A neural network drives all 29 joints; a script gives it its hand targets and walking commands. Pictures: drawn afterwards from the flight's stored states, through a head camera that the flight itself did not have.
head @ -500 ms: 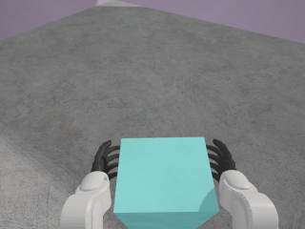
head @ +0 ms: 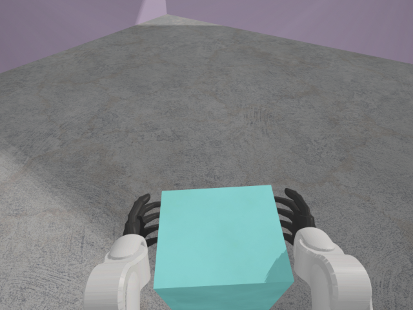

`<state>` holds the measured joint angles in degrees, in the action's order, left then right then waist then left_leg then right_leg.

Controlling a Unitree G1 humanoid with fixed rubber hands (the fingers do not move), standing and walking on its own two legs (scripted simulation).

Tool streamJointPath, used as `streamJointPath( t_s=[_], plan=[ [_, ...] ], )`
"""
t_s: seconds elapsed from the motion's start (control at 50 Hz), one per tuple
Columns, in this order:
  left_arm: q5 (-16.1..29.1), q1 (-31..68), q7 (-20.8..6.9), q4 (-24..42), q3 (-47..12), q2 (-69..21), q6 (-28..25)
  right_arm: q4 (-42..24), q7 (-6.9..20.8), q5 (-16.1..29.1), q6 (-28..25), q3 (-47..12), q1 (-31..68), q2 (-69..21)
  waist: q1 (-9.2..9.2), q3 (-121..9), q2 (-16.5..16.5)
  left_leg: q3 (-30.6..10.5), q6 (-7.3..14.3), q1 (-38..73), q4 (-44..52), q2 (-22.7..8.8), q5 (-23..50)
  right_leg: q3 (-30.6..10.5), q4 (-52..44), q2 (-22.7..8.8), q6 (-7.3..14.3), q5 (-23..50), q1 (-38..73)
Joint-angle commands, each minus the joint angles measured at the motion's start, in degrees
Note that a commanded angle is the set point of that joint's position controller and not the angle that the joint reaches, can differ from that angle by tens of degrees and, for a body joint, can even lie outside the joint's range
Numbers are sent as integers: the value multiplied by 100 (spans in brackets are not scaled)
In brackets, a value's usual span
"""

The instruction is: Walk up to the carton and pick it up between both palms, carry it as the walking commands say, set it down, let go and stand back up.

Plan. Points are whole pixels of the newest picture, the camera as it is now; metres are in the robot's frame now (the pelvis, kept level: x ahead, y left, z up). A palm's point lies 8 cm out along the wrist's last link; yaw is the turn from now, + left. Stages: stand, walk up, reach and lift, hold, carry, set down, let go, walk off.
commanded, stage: carry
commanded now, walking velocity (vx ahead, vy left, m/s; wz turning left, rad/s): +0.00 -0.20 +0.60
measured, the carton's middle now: (219, 257) +0.24 +0.00 +0.02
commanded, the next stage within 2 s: none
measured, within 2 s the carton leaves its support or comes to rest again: neither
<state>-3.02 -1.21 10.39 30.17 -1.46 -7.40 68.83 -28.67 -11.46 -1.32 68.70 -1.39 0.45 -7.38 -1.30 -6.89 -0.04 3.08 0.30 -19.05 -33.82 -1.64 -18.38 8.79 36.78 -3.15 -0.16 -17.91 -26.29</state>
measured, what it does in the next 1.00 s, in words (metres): steps to the right, turning left: right foot, then left foot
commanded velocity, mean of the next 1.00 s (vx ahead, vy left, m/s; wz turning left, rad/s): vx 0.00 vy -0.20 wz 0.60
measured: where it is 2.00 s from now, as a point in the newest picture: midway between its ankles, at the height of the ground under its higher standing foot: outside the picture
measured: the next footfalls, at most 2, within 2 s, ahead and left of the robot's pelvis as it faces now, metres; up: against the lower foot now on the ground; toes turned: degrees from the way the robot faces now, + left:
right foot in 0.32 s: +0.01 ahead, -0.20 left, +0.00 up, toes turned +5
left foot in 0.60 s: -0.06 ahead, -0.02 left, +0.00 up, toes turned +30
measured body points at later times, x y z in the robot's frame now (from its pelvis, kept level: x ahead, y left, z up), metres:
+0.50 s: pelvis -0.06 -0.10 +0.01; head -0.04 -0.11 +0.46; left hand +0.15 +0.10 +0.09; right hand +0.22 -0.17 +0.09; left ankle -0.09 +0.00 -0.67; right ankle -0.03 -0.20 -0.73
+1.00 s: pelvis +0.00 -0.21 +0.00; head +0.01 -0.22 +0.45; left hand +0.14 +0.04 +0.09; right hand +0.29 -0.19 +0.08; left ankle -0.09 -0.06 -0.71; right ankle +0.09 -0.30 -0.73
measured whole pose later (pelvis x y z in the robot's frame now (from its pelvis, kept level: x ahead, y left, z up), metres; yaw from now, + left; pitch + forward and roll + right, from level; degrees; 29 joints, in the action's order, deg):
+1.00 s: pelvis +0.00 -0.21 +0.00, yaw +35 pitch +5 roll +0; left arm -1.6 -0.9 11.2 30.7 -2.2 -7.4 65.9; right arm -31.0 -10.8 -1.8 66.3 -1.0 -0.6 -7.3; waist -1.2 -5.1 2.5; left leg -5.2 -3.9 -26.9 -42.6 -3.9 -24.5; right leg 6.3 34.0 -3.9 -1.1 -15.0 -24.0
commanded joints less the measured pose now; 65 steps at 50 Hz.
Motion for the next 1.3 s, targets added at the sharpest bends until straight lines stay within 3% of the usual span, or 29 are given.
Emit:
streamJointPath(
  t_s=[0.0, 0.04, 0.08, 0.16, 0.26, 0.28, 0.3, 0.32, 0.34, 0.38, 0.42, 0.52, 0.56, 0.58, 0.6, 0.62, 0.64, 0.68, 0.74, 0.9, 0.92, 0.94, 0.96, 0.98, 1.02, 1.06, 1.22, 1.26, 1.28],
  plan=[
    [1575, 2275, -705, 595, -3326, -4812, -113, -400, 936, 1476, -74, -2943, 1745, -4705, 23, -47, 985, -2987, 885, 452, 1981, -2282, 358, -901, 1393, -104, -263, -723, -1130],
    [1753, 2415, -749, 699, -3499, -5048, -166, -520, 961, 1506, -185, -2911, 1772, -4847, 79, -54, 897, -2294, 575, 297, 2002, -1767, -625, -1002, 2024, -80, -216, -222, -1226],
    [1788, 2284, -746, 655, -3554, -4998, -187, -476, 941, 1443, -231, -2830, 1553, -4780, 92, -288, 1047, -1674, 377, 394, 1786, -1338, -100, -942, 2061, 18, -225, -101, -1022],
    [1754, 2046, -675, 651, -3497, -4815, -211, -628, 896, 1422, -250, -2843, 1403, -4564, 50, -522, 1220, -1777, 445, 492, 1482, -1262, 956, -711, 1362, 196, -242, -433, -637],
    [1624, 1725, -618, 627, -3310, -4606, -196, -801, 861, 1529, -221, -3088, 1514, -4482, 8, -786, 1437, -1923, 252, -48, 1195, -1040, 818, -352, -820, 344, -147, -441, 836],
    [1588, 1653, -610, 589, -3240, -4584, -193, -798, 855, 1546, -211, -3147, 1523, -4459, 42, -892, 1197, -1707, 125, -440, 907, -817, 742, -315, -1484, 240, -98, -237, 1545],
    [1535, 1646, -616, 546, -3148, -4530, -186, -764, 846, 1543, -195, -3184, 1467, -4444, 18, -995, 379, -1113, -3, -1027, 161, -284, 148, -778, -1978, -274, -13, -305, 2246],
    [1472, 1633, -640, 478, -3038, -4485, -204, -782, 848, 1535, -167, -3241, 1537, -4461, 132, -894, -1195, -303, -229, -2192, -1131, 404, -1008, -2159, -2694, -1500, 520, -1309, 2576],
    [1459, 1619, -652, 415, -3033, -4702, -274, -1013, 894, 1635, -178, -3437, 1935, -4499, 179, -704, -1724, 46, -358, -2255, -2399, 193, -1558, -2465, -2595, -2224, 1196, -787, 1776],
    [1470, 1763, -720, 615, -2989, -4923, -328, -1032, 965, 1851, -227, -3577, 2270, -4854, 125, -245, -730, -73, -336, -1645, -3471, -96, -864, -1218, -2274, -1597, 1178, -207, 738],
    [1478, 1716, -734, 595, -2947, -4987, -342, -993, 955, 1861, -235, -3520, 2078, -4952, 84, -285, -707, 24, -350, -1561, -3294, -193, -558, -586, -1875, -1242, 1030, 343, 947],
    [1520, 1540, -700, 538, -3056, -4634, -251, -693, 841, 1608, -135, -3264, 1673, -4637, 226, -776, -1059, 643, -122, -735, -901, 52, -955, -371, -1088, -1279, 1008, 1675, 1639],
    [1547, 1483, -676, 425, -3125, -4520, -204, -440, 821, 1472, -96, -3075, 1365, -4534, 91, -894, -543, 526, -77, 358, 821, -63, 320, -54, -359, -1187, 626, 1861, 1267],
    [1570, 1566, -677, 412, -3200, -4508, -201, -363, 822, 1425, -100, -2983, 1267, -4562, 14, -811, -80, -249, -8, 1332, 1254, -555, 924, 8, 158, -1089, 279, 1222, 301],
    [1595, 1610, -692, 498, -3280, -4559, -185, -252, 832, 1376, -115, -2908, 1118, -4490, -50, -845, 1375, -2388, 607, 2555, 1055, -2172, 3244, 257, 1169, -550, -205, -698, -1377],
    [1660, 1933, -718, 648, -3363, -4566, -215, -230, 870, 1394, -169, -2875, 1268, -4568, 4, -704, 1766, -3606, 1293, 2275, 1205, -2804, 4215, -243, 2002, -141, -324, -1877, -1960],
    [1726, 2106, -737, 711, -3434, -4784, -277, -428, 910, 1454, -233, -2905, 1491, -4737, 41, -657, 958, -3196, 1273, 2018, 1206, -2496, 3757, -850, 2605, -175, -271, -1572, -1899],
    [1909, 2313, -830, 836, -3594, -5154, -357, -581, 962, 1535, -369, -2999, 1758, -5050, 59, -494, 477, -2206, 886, 1467, 1367, -1906, 1830, -1141, 2892, -327, -264, -739, -1742],
    [1863, 2129, -828, 771, -3602, -5158, -434, -602, 988, 1503, -456, -3028, 1597, -5027, 68, -613, 788, -1424, 644, 1209, 1272, -1360, 2126, -901, 2578, -191, -314, -144, -1328],
    [1613, 1645, -712, 556, -3263, -4618, -331, -709, 927, 1495, -302, -3199, 1528, -4581, 29, -700, 1380, -1305, 226, -160, 852, -1017, 1668, -160, -359, 109, -255, -32, 799],
    [1581, 1571, -703, 496, -3182, -4553, -311, -705, 913, 1506, -275, -3229, 1543, -4530, 90, -798, 1218, -1187, 116, -511, 514, -854, 1632, -102, -1074, 47, -222, 110, 1469],
    [1528, 1566, -697, 456, -3080, -4469, -292, -681, 897, 1508, -247, -3252, 1494, -4498, 71, -987, 442, -848, -17, -964, -173, -475, 1025, -566, -1543, -424, -147, -30, 2119],
    [1483, 1554, -704, 408, -2943, -4330, -260, -644, 872, 1475, -191, -3269, 1461, -4509, 56, -958, -1265, -174, -272, -2076, -1501, 210, -1153, -2144, -2251, -1821, 248, 369, 2599],
    [1466, 1504, -719, 223, -2872, -4480, -302, -764, 878, 1544, -172, -3461, 1796, -4511, 111, -1008, -2093, 206, -373, -2131, -2668, 238, -2105, -2595, -2274, -2386, 865, 718, 2140],
    [1544, 1811, -802, 499, -2793, -4730, -379, -829, 943, 1779, -231, -3569, 2280, -4900, 102, -431, -1029, 102, -322, -1745, -3663, -107, -1307, -1268, -2106, -1743, 976, 321, 1127],
    [1541, 1825, -814, 539, -2807, -4893, -424, -791, 947, 1813, -267, -3527, 2160, -5073, 72, -331, -865, 215, -352, -1581, -3468, -221, -769, -527, -1891, -1358, 863, 355, 1043],
    [1744, 1762, -802, 530, -3192, -4608, -290, -391, 755, 1368, -183, -3134, 1432, -4676, 149, -1088, -875, 560, 1, -151, 93, 113, -362, -581, -1123, -1559, 793, 2901, 1826],
    [1764, 1751, -804, 493, -3246, -4551, -262, -351, 766, 1321, -183, -3036, 1429, -4690, 89, -1030, -452, 157, 60, 1045, 1426, -405, 1153, -270, -560, -1294, 239, 2483, 1086],
    [1745, 1765, -810, 520, -3281, -4523, -235, -239, 777, 1285, -184, -2964, 1304, -4654, 43, -1097, 269, -807, 321, 1802, 1092, -1217, 2576, -288, -251, -1077, -103, 1603, 172]
  ],
)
